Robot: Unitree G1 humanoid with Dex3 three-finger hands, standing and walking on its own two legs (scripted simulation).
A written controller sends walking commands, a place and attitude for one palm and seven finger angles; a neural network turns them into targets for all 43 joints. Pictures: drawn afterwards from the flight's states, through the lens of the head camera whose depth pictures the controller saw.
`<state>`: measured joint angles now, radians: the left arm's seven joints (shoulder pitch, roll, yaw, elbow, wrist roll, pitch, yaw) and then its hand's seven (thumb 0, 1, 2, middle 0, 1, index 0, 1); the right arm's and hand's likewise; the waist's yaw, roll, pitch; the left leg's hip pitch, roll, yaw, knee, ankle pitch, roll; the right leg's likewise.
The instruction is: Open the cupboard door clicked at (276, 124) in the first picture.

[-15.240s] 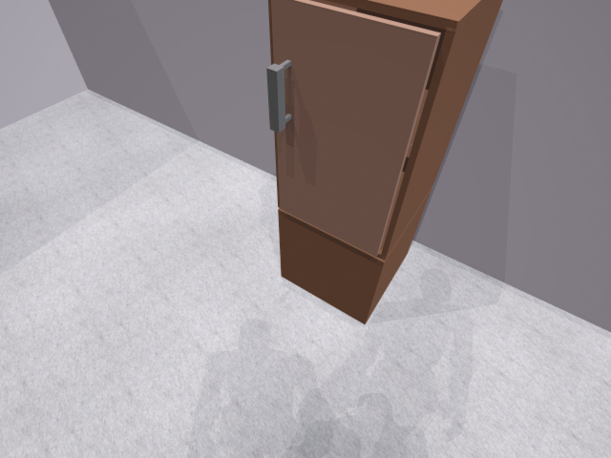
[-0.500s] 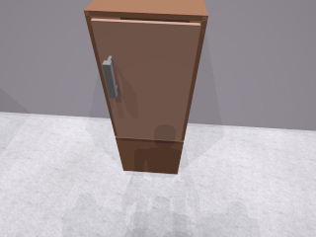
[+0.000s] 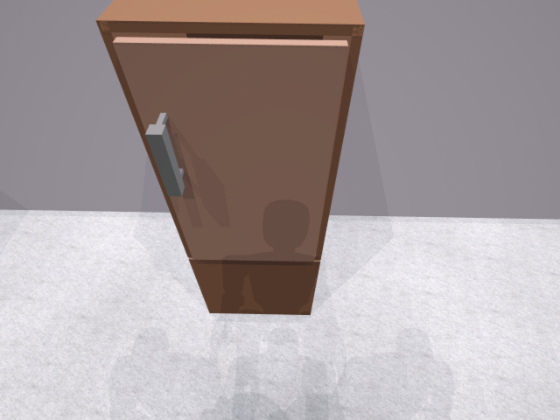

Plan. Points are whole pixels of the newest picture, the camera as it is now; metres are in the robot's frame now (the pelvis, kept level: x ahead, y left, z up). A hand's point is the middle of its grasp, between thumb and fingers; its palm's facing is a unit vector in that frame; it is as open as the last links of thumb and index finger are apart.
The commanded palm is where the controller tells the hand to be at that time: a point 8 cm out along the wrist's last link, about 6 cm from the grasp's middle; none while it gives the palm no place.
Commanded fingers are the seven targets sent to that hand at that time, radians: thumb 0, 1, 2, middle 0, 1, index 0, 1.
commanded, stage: come to a stop and stand still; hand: left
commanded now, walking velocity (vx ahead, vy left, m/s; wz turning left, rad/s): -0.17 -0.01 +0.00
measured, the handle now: (169, 155) +0.53 +0.23 +0.06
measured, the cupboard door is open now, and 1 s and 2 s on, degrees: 0 0 0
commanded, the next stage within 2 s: look again from close up in 0.84 s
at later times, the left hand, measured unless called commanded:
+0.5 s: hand out of the picture +0.01 +0.18 -0.16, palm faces +0.05 -0.98 -0.20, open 7.2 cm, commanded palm none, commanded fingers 0.00 0.90 0.90 -0.20 -0.30 -0.20 -0.30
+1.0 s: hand out of the picture -0.11 +0.14 -0.17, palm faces +0.05 -0.99 -0.13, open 7.4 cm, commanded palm none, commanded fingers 0.00 0.90 0.90 -0.20 -0.30 -0.20 -0.30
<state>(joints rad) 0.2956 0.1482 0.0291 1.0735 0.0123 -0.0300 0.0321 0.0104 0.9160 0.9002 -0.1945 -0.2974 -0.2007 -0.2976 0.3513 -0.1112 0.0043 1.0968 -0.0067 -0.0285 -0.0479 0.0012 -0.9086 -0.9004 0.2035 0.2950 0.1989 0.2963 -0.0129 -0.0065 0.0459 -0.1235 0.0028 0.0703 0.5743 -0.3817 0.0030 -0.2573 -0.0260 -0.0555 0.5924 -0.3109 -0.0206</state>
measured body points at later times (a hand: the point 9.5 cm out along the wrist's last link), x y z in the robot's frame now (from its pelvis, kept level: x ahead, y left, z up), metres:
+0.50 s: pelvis -0.04 +0.00 +0.01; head -0.03 +0.00 +0.46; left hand +0.01 +0.23 -0.15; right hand -0.01 -0.23 -0.15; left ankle -0.09 +0.11 -0.73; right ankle -0.01 -0.10 -0.73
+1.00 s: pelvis -0.06 +0.00 +0.01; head -0.05 +0.01 +0.46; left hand -0.11 +0.19 -0.16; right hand -0.11 -0.20 -0.15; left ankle -0.09 +0.11 -0.73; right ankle -0.01 -0.10 -0.73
